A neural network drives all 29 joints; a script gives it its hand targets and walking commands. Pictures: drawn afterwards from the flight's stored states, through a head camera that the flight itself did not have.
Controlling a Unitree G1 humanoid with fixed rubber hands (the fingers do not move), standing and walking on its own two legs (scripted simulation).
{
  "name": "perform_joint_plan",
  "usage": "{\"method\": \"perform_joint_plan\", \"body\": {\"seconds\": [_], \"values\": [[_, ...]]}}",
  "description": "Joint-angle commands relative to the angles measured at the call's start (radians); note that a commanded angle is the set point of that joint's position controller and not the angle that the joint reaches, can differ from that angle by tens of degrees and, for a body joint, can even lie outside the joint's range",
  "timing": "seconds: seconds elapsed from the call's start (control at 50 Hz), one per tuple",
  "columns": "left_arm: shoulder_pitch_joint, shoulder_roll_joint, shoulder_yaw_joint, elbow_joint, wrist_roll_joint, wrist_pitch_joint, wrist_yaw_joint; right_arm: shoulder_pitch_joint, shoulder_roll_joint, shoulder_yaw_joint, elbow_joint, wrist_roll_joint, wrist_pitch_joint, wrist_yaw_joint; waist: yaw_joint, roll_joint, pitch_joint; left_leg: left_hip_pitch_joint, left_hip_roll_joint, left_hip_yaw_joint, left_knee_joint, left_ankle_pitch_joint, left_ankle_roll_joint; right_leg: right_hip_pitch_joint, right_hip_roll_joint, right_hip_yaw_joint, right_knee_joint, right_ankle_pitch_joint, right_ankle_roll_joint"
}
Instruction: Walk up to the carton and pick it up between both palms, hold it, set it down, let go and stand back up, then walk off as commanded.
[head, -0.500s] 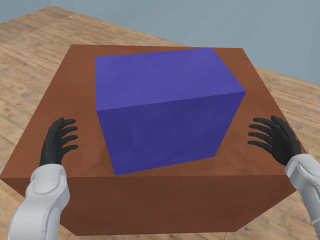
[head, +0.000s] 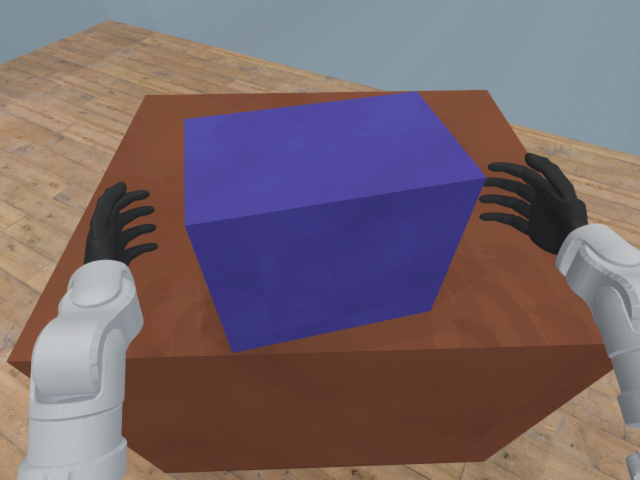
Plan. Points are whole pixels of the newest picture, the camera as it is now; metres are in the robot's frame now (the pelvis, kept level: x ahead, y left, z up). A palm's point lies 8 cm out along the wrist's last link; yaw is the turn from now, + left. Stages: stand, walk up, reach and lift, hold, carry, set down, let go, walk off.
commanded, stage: reach and lift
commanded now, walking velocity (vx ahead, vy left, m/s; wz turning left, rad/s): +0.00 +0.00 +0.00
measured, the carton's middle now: (321, 226) +0.43 +0.02 +0.09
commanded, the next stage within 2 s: none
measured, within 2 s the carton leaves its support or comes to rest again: neither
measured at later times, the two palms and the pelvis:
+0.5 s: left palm (100, 206) +0.36 +0.24 +0.20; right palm (527, 159) +0.43 -0.21 +0.21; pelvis +0.00 +0.00 +0.00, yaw +0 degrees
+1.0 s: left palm (97, 172) +0.39 +0.25 +0.22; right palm (503, 117) +0.47 -0.19 +0.24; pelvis +0.00 +0.00 +0.00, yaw +0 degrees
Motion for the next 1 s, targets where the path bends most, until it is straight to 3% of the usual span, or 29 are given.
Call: {"method": "perform_joint_plan", "body": {"seconds": [0.0,0.06,0.18,0.28,0.3,0.4,0.42,0.44,0.5,0.52,0.54,0.6,0.62,0.64,0.66,0.68,0.7,0.72,0.74,0.76,0.78,0.8,0.82,0.84,0.86,0.9,0.94,0.96,0.98], "values": [[-0.435,0.171,0.143,-0.150,-0.106,-0.046,0.006,-0.551,-0.389,-0.083,-0.046,0.006,-0.040,-0.014,0.095,-0.035,-0.513,0.186,-0.054,0.080,-0.101,0.086,0.023,0.223,0.067,0.140,-0.180,0.137,0.001],[-0.467,0.187,0.145,-0.056,-0.085,-0.037,0.000,-0.578,-0.375,-0.062,0.034,0.003,-0.027,-0.020,0.089,-0.030,-0.495,0.163,-0.054,0.078,-0.098,0.071,0.027,0.227,0.057,0.155,-0.186,0.135,0.003],[-0.554,0.205,0.159,-0.047,-0.081,-0.036,0.002,-0.678,-0.397,-0.047,0.014,-0.001,-0.033,-0.023,0.125,-0.046,-0.563,0.152,-0.054,0.078,-0.082,0.123,0.028,0.269,0.061,0.154,-0.168,0.207,0.014],[-0.647,0.236,0.173,0.065,-0.086,-0.040,0.004,-0.772,-0.385,-0.017,0.066,-0.004,-0.021,-0.028,0.156,-0.069,-0.572,0.104,-0.051,0.082,-0.080,0.094,0.033,0.282,0.054,0.172,-0.166,0.184,0.020],[-0.672,0.228,0.160,0.081,-0.080,-0.038,0.004,-0.790,-0.393,-0.023,0.123,-0.003,-0.015,-0.025,0.148,-0.040,-0.558,0.101,-0.053,0.081,-0.089,0.094,0.026,0.263,0.062,0.154,-0.161,0.178,0.012],[-0.759,0.254,0.146,0.113,-0.113,-0.044,0.007,-0.884,-0.400,-0.012,0.158,-0.006,-0.015,-0.026,0.155,-0.054,-0.635,0.132,-0.051,0.085,-0.075,0.143,0.020,0.278,0.075,0.133,-0.147,0.253,0.014],[-0.758,0.258,0.155,0.090,-0.117,-0.042,0.008,-0.892,-0.400,-0.008,0.136,-0.002,-0.013,-0.029,0.152,-0.061,-0.645,0.126,-0.054,0.080,-0.069,0.154,0.018,0.298,0.070,0.141,-0.149,0.269,0.020],[-0.768,0.251,0.141,0.098,-0.113,-0.039,0.008,-0.887,-0.412,-0.029,0.187,-0.008,-0.011,-0.030,0.135,-0.042,-0.622,0.123,-0.053,0.078,-0.076,0.141,0.013,0.284,0.076,0.133,-0.149,0.269,0.015],[-0.803,0.257,0.160,0.154,-0.105,-0.038,0.009,-0.936,-0.389,0.017,0.217,-0.001,-0.003,-0.030,0.166,-0.064,-0.615,0.093,-0.053,0.086,-0.075,0.130,0.017,0.300,0.071,0.144,-0.151,0.259,0.020],[-0.805,0.233,0.143,0.216,-0.110,-0.034,0.005,-0.945,-0.389,0.001,0.286,-0.014,0.000,-0.027,0.153,-0.057,-0.587,0.087,-0.053,0.076,-0.085,0.111,0.017,0.280,0.071,0.137,-0.154,0.229,0.015],[-0.847,0.259,0.148,0.196,-0.116,-0.042,0.007,-0.985,-0.386,0.028,0.249,0.010,-0.001,-0.021,0.179,-0.059,-0.619,0.072,-0.055,0.084,-0.082,0.113,0.017,0.292,0.069,0.145,-0.156,0.212,0.016],[-0.893,0.270,0.133,0.205,-0.121,-0.047,0.015,-1.030,-0.384,0.028,0.274,0.002,-0.001,-0.018,0.180,-0.041,-0.650,0.075,-0.052,0.078,-0.072,0.114,0.013,0.289,0.070,0.143,-0.146,0.218,0.017],[-0.903,0.286,0.147,0.244,-0.130,-0.051,0.013,-1.037,-0.374,0.032,0.283,-0.012,0.003,-0.019,0.194,-0.068,-0.636,0.046,-0.057,0.081,-0.074,0.100,0.019,0.297,0.067,0.152,-0.149,0.198,0.021],[-0.930,0.275,0.125,0.240,-0.130,-0.055,0.016,-1.039,-0.379,0.022,0.317,-0.016,0.005,-0.021,0.181,-0.042,-0.633,0.050,-0.055,0.078,-0.078,0.100,0.011,0.289,0.066,0.148,-0.149,0.186,0.022],[-0.994,0.293,0.120,0.253,-0.146,-0.060,0.024,-1.094,-0.377,0.025,0.305,-0.013,0.003,-0.020,0.191,-0.037,-0.639,0.040,-0.055,0.078,-0.077,0.079,0.013,0.275,0.064,0.150,-0.149,0.166,0.021],[-0.994,0.282,0.113,0.297,-0.151,-0.059,0.027,-1.113,-0.385,0.020,0.332,-0.023,0.004,-0.019,0.183,-0.054,-0.627,0.038,-0.050,0.071,-0.078,0.055,0.017,0.261,0.069,0.141,-0.144,0.162,0.019],[-0.971,0.276,0.106,0.299,-0.147,-0.059,0.025,-1.100,-0.370,0.047,0.340,-0.011,0.007,-0.011,0.193,-0.054,-0.636,0.040,-0.048,0.074,-0.076,0.078,0.015,0.267,0.065,0.142,-0.149,0.174,0.017],[-0.958,0.262,0.094,0.258,-0.158,-0.065,0.027,-1.082,-0.370,0.040,0.333,-0.008,0.001,-0.011,0.181,-0.043,-0.682,0.068,-0.049,0.072,-0.067,0.121,0.006,0.279,0.068,0.134,-0.142,0.232,0.017],[-0.999,0.297,0.112,0.335,-0.154,-0.066,0.023,-1.117,-0.370,0.056,0.342,-0.009,0.007,-0.013,0.198,-0.064,-0.658,0.051,-0.052,0.076,-0.065,0.097,0.012,0.277,0.066,0.141,-0.150,0.198,0.021],[-1.013,0.281,0.101,0.370,-0.149,-0.070,0.023,-1.130,-0.375,0.049,0.386,-0.018,0.007,-0.014,0.183,-0.066,-0.645,0.037,-0.051,0.077,-0.072,0.084,0.010,0.269,0.065,0.137,-0.150,0.203,0.021],[-1.004,0.281,0.100,0.353,-0.146,-0.073,0.023,-1.124,-0.366,0.057,0.375,-0.016,0.004,-0.017,0.193,-0.057,-0.654,0.030,-0.053,0.074,-0.070,0.110,0.008,0.288,0.064,0.142,-0.147,0.237,0.025],[-1.025,0.281,0.102,0.370,-0.148,-0.077,0.019,-1.140,-0.365,0.048,0.391,-0.022,0.000,-0.021,0.182,-0.053,-0.678,0.031,-0.055,0.071,-0.065,0.111,0.008,0.281,0.062,0.139,-0.144,0.250,0.025],[-1.022,0.292,0.103,0.357,-0.155,-0.084,0.020,-1.150,-0.356,0.075,0.333,-0.012,-0.005,-0.025,0.199,-0.073,-0.702,0.042,-0.056,0.076,-0.055,0.140,0.010,0.305,0.062,0.142,-0.141,0.292,0.031],[-1.068,0.302,0.095,0.354,-0.172,-0.089,0.018,-1.175,-0.358,0.049,0.351,-0.019,-0.007,-0.023,0.180,-0.062,-0.715,0.034,-0.055,0.070,-0.056,0.126,0.010,0.279,0.060,0.136,-0.138,0.276,0.032],[-1.064,0.297,0.105,0.389,-0.156,-0.091,0.020,-1.183,-0.351,0.078,0.400,-0.008,-0.002,-0.022,0.195,-0.057,-0.682,0.025,-0.057,0.073,-0.057,0.123,0.010,0.287,0.059,0.146,-0.140,0.283,0.030],[-1.069,0.276,0.085,0.403,-0.148,-0.100,0.019,-1.178,-0.349,0.072,0.436,-0.007,-0.006,-0.017,0.180,-0.035,-0.693,0.047,-0.053,0.064,-0.060,0.131,0.003,0.265,0.063,0.132,-0.143,0.279,0.024],[-1.064,0.277,0.089,0.464,-0.140,-0.107,0.022,-1.180,-0.327,0.115,0.466,0.001,-0.003,-0.011,0.205,-0.038,-0.670,0.040,-0.052,0.069,-0.059,0.136,0.005,0.254,0.063,0.129,-0.148,0.270,0.021],[-1.067,0.269,0.080,0.426,-0.142,-0.121,0.021,-1.181,-0.328,0.089,0.453,-0.006,-0.013,-0.014,0.190,-0.027,-0.721,0.066,-0.052,0.066,-0.057,0.137,-0.002,0.249,0.069,0.113,-0.142,0.294,0.019],[-1.072,0.272,0.087,0.492,-0.138,-0.131,0.016,-1.191,-0.314,0.098,0.476,-0.019,-0.017,-0.016,0.197,-0.058,-0.677,0.038,-0.054,0.069,-0.061,0.107,0.006,0.238,0.068,0.119,-0.149,0.265,0.026]]}}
